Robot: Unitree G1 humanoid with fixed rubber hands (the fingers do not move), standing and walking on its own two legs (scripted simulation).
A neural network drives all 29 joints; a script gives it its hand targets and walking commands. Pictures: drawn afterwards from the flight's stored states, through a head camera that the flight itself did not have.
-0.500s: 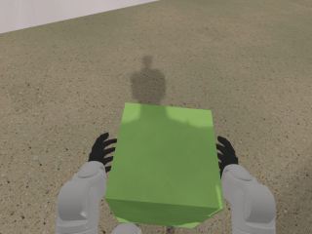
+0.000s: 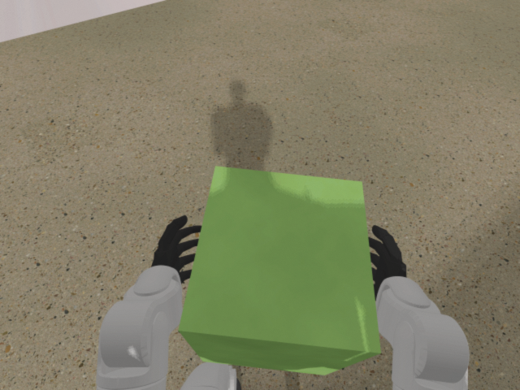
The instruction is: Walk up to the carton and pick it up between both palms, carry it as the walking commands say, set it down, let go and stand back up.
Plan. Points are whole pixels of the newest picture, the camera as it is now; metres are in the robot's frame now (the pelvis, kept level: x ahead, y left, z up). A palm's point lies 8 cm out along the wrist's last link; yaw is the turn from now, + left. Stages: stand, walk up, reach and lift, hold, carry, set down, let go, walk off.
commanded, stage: carry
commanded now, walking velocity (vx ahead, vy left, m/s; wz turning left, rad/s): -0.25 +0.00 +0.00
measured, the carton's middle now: (275, 280) +0.27 +0.00 +0.02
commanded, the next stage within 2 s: none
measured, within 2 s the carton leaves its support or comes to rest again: neither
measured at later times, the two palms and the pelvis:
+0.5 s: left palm out of the picture +0.05 +0.14 +0.08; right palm out of the picture +0.05 -0.15 +0.07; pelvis -0.19 -0.01 +0.00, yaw +0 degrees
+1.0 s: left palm out of the picture -0.14 +0.14 +0.09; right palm out of the picture -0.12 -0.15 +0.08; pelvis -0.38 -0.02 +0.00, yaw +1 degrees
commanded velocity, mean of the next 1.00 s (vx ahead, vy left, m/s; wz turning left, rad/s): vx -0.25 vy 0.00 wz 0.00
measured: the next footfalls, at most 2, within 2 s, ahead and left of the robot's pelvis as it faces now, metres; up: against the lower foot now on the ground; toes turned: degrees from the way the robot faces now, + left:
left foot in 0.14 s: +0.02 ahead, +0.12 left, +0.00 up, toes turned +4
right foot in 0.40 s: -0.11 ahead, -0.10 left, +0.00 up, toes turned -6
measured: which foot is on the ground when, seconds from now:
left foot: up 0.00-0.12, down 0.14-0.44, up 0.46-0.68, down 0.70-0.98, up 1.00-1.00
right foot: down 0.00-0.16, up 0.18-0.38, down 0.40-0.72, up 0.74-0.94, down 0.96-1.00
